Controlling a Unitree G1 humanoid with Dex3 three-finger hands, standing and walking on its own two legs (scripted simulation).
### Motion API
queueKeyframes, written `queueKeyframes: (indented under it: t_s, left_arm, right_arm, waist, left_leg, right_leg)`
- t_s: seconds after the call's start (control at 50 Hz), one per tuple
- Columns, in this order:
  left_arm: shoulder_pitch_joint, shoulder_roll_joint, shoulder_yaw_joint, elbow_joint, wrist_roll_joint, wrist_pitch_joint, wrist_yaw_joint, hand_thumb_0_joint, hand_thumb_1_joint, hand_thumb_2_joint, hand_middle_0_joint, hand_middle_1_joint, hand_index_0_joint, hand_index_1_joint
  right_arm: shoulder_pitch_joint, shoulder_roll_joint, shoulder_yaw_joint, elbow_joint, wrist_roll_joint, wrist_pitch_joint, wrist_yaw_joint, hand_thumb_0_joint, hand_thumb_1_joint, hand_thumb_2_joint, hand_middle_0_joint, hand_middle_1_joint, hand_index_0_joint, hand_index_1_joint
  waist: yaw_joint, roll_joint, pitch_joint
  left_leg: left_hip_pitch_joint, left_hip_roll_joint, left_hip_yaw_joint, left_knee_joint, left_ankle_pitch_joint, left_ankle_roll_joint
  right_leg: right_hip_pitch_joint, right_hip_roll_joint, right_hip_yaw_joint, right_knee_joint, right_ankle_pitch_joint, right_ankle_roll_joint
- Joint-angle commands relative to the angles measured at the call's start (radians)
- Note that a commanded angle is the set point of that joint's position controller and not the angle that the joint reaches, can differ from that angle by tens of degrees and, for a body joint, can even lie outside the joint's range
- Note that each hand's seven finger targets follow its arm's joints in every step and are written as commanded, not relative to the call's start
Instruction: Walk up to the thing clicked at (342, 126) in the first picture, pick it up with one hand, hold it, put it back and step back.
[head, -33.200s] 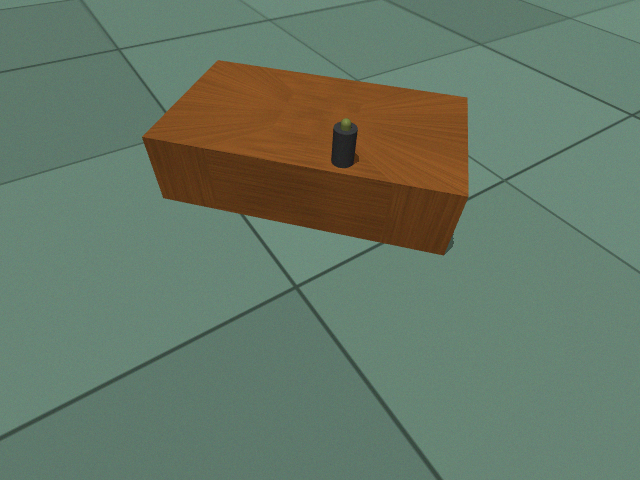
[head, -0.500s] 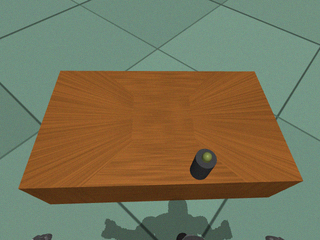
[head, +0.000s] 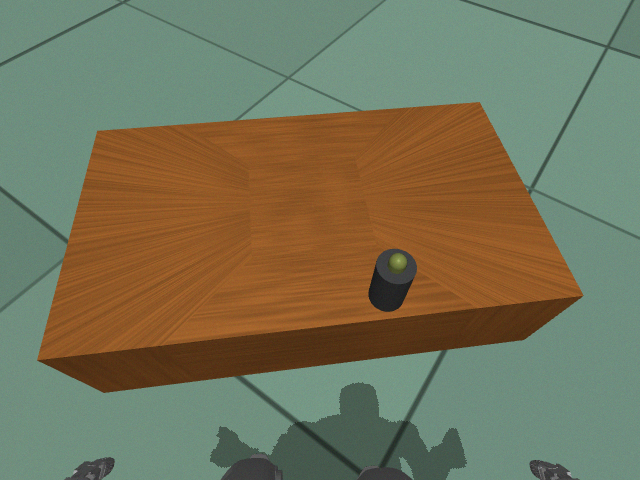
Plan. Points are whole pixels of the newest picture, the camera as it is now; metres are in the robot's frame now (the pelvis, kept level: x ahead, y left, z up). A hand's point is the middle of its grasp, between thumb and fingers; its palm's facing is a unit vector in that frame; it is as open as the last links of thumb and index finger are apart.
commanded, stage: step back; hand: right
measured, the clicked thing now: (392, 277) +0.54 -0.18 -0.33
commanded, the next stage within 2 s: none
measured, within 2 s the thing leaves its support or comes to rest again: neither
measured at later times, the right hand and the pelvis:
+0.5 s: hand out of the picture -0.03 -0.24 -0.11, palm faces -0.09 +0.88 -0.46, open 7.4 cm; pelvis -0.13 +0.02 +0.02, yaw +2 degrees
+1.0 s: hand out of the picture -0.22 -0.31 -0.15, palm faces -0.03 +0.92 -0.38, open 7.4 cm; pelvis -0.29 -0.04 +0.01, yaw +0 degrees
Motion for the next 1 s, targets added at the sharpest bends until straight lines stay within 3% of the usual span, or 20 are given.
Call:
queueKeyframes:
  t_s: [0.0, 0.04, 0.16, 0.2, 0.26, 0.28, 0.3, 0.32, 0.34, 0.38, 0.42, 0.6, 0.72, 0.74, 0.76, 0.78, 0.8, 0.82, 0.88, 0.98]
  left_arm:
    - [-0.023, 0.291, 0.084, -0.126, -0.015, -0.03, 0.016, 0.0, 0.9, 0.9, -0.2, -0.3, -0.2, -0.3]
    - [-0.039, 0.234, 0.071, -0.139, -0.017, -0.024, 0.022, 0.0, 0.9, 0.9, -0.2, -0.3, -0.2, -0.3]
    - [0.024, 0.233, 0.072, -0.171, -0.001, -0.007, 0.028, 0.0, 0.9, 0.9, -0.2, -0.3, -0.2, -0.3]
    - [0.006, 0.245, 0.07, -0.181, -0.004, 0.0, 0.025, 0.0, 0.9, 0.9, -0.2, -0.3, -0.2, -0.3]
    - [-0.025, 0.249, 0.061, -0.192, -0.015, 0.017, 0.012, 0.0, 0.9, 0.9, -0.2, -0.3, -0.2, -0.3]
    - [-0.006, 0.219, 0.053, -0.196, -0.018, 0.022, 0.01, 0.0, 0.9, 0.9, -0.2, -0.3, -0.2, -0.3]
    - [0.007, 0.184, 0.051, -0.198, -0.021, 0.019, 0.01, 0.0, 0.9, 0.9, -0.2, -0.3, -0.2, -0.3]
    - [-0.045, 0.23, 0.075, -0.195, -0.006, 0.02, 0.029, 0.0, 0.9, 0.9, -0.2, -0.3, -0.2, -0.3]
    - [-0.037, 0.25, 0.081, -0.175, -0.001, 0.021, 0.032, 0.0, 0.9, 0.9, -0.2, -0.3, -0.2, -0.3]
    - [0.037, 0.238, 0.084, -0.131, -0.017, 0.023, 0.023, 0.0, 0.9, 0.9, -0.2, -0.3, -0.2, -0.3]
    - [0.106, 0.229, 0.085, -0.115, -0.022, 0.023, 0.015, 0.0, 0.9, 0.9, -0.2, -0.3, -0.2, -0.3]
    - [0.09, 0.216, 0.067, -0.127, -0.008, 0.01, 0.01, 0.0, 0.9, 0.9, -0.2, -0.3, -0.2, -0.3]
    - [0.305, 0.212, 0.076, -0.024, -0.005, 0.012, -0.016, 0.0, 0.9, 0.9, -0.2, -0.3, -0.2, -0.3]
    - [0.336, 0.23, 0.085, -0.005, 0.005, 0.011, -0.015, 0.0, 0.9, 0.9, -0.2, -0.3, -0.2, -0.3]
    - [0.298, 0.276, 0.1, -0.027, 0.02, 0.008, -0.016, 0.0, 0.9, 0.9, -0.2, -0.3, -0.2, -0.3]
    - [0.204, 0.362, 0.118, -0.083, 0.02, 0.008, -0.02, 0.0, 0.9, 0.9, -0.2, -0.3, -0.2, -0.3]
    - [0.087, 0.436, 0.128, -0.126, 0.028, 0.009, -0.014, 0.0, 0.9, 0.9, -0.2, -0.3, -0.2, -0.3]
    - [0.015, 0.408, 0.119, -0.157, 0.023, 0.002, -0.008, 0.0, 0.9, 0.9, -0.2, -0.3, -0.2, -0.3]
    - [-0.082, 0.254, 0.093, -0.167, 0.013, -0.003, 0.003, 0.0, 0.9, 0.9, -0.2, -0.3, -0.2, -0.3]
    - [0.068, 0.228, 0.093, -0.171, 0.019, -0.001, 0.017, 0.0, 0.9, 0.9, -0.2, -0.3, -0.2, -0.3]
  right_arm:
    - [0.059, -0.224, -0.049, -0.054, 0.005, -0.013, -0.017, 0.0, -0.9, -0.9, 0.2, 0.3, 0.2, 0.3]
    - [0.079, -0.201, -0.036, -0.048, 0.014, -0.021, -0.016, 0.0, -0.9, -0.9, 0.2, 0.3, 0.2, 0.3]
    - [0.092, -0.179, -0.027, -0.075, 0.0, -0.033, -0.025, 0.0, -0.9, -0.9, 0.2, 0.3, 0.2, 0.3]
    - [0.123, -0.175, -0.03, -0.069, -0.006, -0.038, -0.019, 0.0, -0.9, -0.9, 0.2, 0.3, 0.2, 0.3]
    - [0.181, -0.177, -0.049, -0.036, -0.023, -0.047, -0.008, 0.0, -0.9, -0.9, 0.2, 0.3, 0.2, 0.3]
    - [0.167, -0.223, -0.062, -0.044, -0.039, -0.049, -0.006, 0.0, -0.9, -0.9, 0.2, 0.3, 0.2, 0.3]
    - [0.116, -0.315, -0.078, -0.064, -0.049, -0.051, -0.002, 0.0, -0.9, -0.9, 0.2, 0.3, 0.2, 0.3]
    - [0.091, -0.374, -0.088, -0.087, -0.043, -0.049, 0.003, 0.0, -0.9, -0.9, 0.2, 0.3, 0.2, 0.3]
    - [0.037, -0.36, -0.089, -0.098, -0.04, -0.053, -0.001, 0.0, -0.9, -0.9, 0.2, 0.3, 0.2, 0.3]
    - [-0.054, -0.267, -0.062, -0.112, -0.05, -0.059, -0.005, 0.0, -0.9, -0.9, 0.2, 0.3, 0.2, 0.3]
    - [-0.037, -0.221, -0.055, -0.115, -0.041, -0.064, -0.006, 0.0, -0.9, -0.9, 0.2, 0.3, 0.2, 0.3]
    - [0.076, -0.242, -0.078, -0.122, -0.024, -0.05, -0.01, 0.0, -0.9, -0.9, 0.2, 0.3, 0.2, 0.3]
    - [-0.042, -0.288, -0.086, -0.161, -0.025, -0.02, 0.001, 0.0, -0.9, -0.9, 0.2, 0.3, 0.2, 0.3]
    - [-0.046, -0.269, -0.079, -0.16, -0.02, -0.017, 0.002, 0.0, -0.9, -0.9, 0.2, 0.3, 0.2, 0.3]
    - [-0.027, -0.224, -0.068, -0.163, -0.013, -0.015, 0.004, 0.0, -0.9, -0.9, 0.2, 0.3, 0.2, 0.3]
    - [-0.052, -0.166, -0.053, -0.178, -0.008, -0.019, -0.005, 0.0, -0.9, -0.9, 0.2, 0.3, 0.2, 0.3]
    - [-0.052, -0.212, -0.073, -0.158, -0.018, -0.016, -0.025, 0.0, -0.9, -0.9, 0.2, 0.3, 0.2, 0.3]
    - [-0.016, -0.256, -0.083, -0.141, -0.013, -0.014, -0.023, 0.0, -0.9, -0.9, 0.2, 0.3, 0.2, 0.3]
    - [0.127, -0.189, -0.051, -0.073, 0.002, -0.023, -0.012, 0.0, -0.9, -0.9, 0.2, 0.3, 0.2, 0.3]
    - [0.104, -0.169, -0.031, -0.101, -0.006, -0.046, -0.023, 0.0, -0.9, -0.9, 0.2, 0.3, 0.2, 0.3]
  waist:
    - [0.04, -0.216, -0.219]
    - [0.025, -0.157, -0.274]
    - [0.065, -0.225, -0.299]
    - [0.046, -0.27, -0.296]
    - [0.005, -0.203, -0.291]
    - [0.01, -0.064, -0.274]
    - [0.021, 0.175, -0.252]
    - [-0.021, 0.165, -0.224]
    - [-0.011, 0.162, -0.183]
    - [0.063, 0.072, -0.166]
    - [0.088, 0.064, -0.182]
    - [-0.016, 0.127, -0.291]
    - [0.078, 0.167, -0.313]
    - [0.092, 0.123, -0.306]
    - [0.086, -0.052, -0.251]
    - [0.098, -0.304, -0.165]
    - [0.109, -0.38, -0.097]
    - [0.068, -0.348, -0.051]
    - [-0.02, -0.194, -0.114]
    - [0.083, -0.234, -0.216]
  left_leg:
    - [-0.033, -0.079, -0.117, 0.364, -0.168, -0.014]
    - [-0.094, -0.13, -0.116, 0.353, -0.109, -0.017]
    - [-0.089, -0.074, -0.041, 0.089, -0.087, -0.044]
    - [-0.004, -0.036, -0.01, -0.097, -0.049, -0.028]
    - [0.192, -0.047, 0.028, -0.391, 0.262, 0.0]
    - [0.225, 0.069, -0.156, -0.437, 0.261, 0.032]
    - [0.268, 0.282, -0.445, -0.517, 0.367, 0.121]
    - [0.052, 0.393, -0.518, -0.529, 0.382, 0.231]
    - [-0.043, 0.41, -0.54, -0.559, 0.318, 0.275]
    - [0.033, 0.258, -0.284, -0.501, 0.429, 0.193]
    - [0.137, 0.173, -0.184, -0.462, 0.467, 0.126]
    - [0.379, 0.25, -0.188, -0.39, 0.497, 0.223]
    - [0.09, 0.235, -0.16, -0.407, 0.183, 0.142]
    - [0.008, 0.205, -0.148, -0.362, 0.104, 0.099]
    - [-0.105, 0.087, -0.099, -0.228, -0.019, 0.04]
    - [-0.211, -0.111, -0.006, 0.002, -0.097, -0.022]
    - [-0.121, -0.094, -0.073, 0.248, -0.151, -0.04]
    - [-0.06, -0.068, -0.131, 0.355, -0.098, -0.032]
    - [-0.108, -0.156, -0.121, 0.383, 0.063, -0.031]
    - [-0.206, -0.112, -0.058, 0.176, -0.044, -0.06]
  right_leg:
    - [0.032, -0.385, 0.398, -0.242, 0.582, -0.263]
    - [0.155, -0.276, 0.23, -0.169, 0.677, -0.187]
    - [0.262, -0.292, 0.212, -0.13, 0.646, -0.205]
    - [0.223, -0.292, 0.214, -0.113, 0.558, -0.182]
    - [0.057, -0.225, 0.17, -0.03, 0.311, -0.101]
    - [-0.077, -0.154, 0.145, 0.044, 0.119, -0.053]
    - [-0.265, 0.021, 0.047, 0.247, -0.221, -0.002]
    - [-0.188, 0.042, 0.132, 0.431, -0.355, 0.022]
    - [-0.152, 0.04, 0.181, 0.584, -0.318, 0.019]
    - [-0.208, 0.059, 0.22, 0.679, -0.189, 0.016]
    - [-0.259, 0.071, 0.209, 0.675, -0.113, 0.021]
    - [-0.187, -0.025, 0.11, 0.297, -0.203, 0.09]
    - [0.13, -0.062, -0.025, -0.099, -0.031, 0.013]
    - [0.181, -0.076, -0.002, -0.133, -0.02, -0.012]
    - [0.138, -0.179, 0.213, -0.244, -0.145, -0.059]
    - [-0.005, -0.353, 0.47, -0.377, -0.274, -0.143]
    - [-0.274, -0.503, 0.594, -0.467, -0.339, -0.268]
    - [-0.379, -0.493, 0.572, -0.487, -0.366, -0.263]
    - [-0.152, -0.238, 0.139, -0.3, 0.055, -0.101]
    - [0.23, -0.282, 0.144, -0.181, 0.32, -0.153]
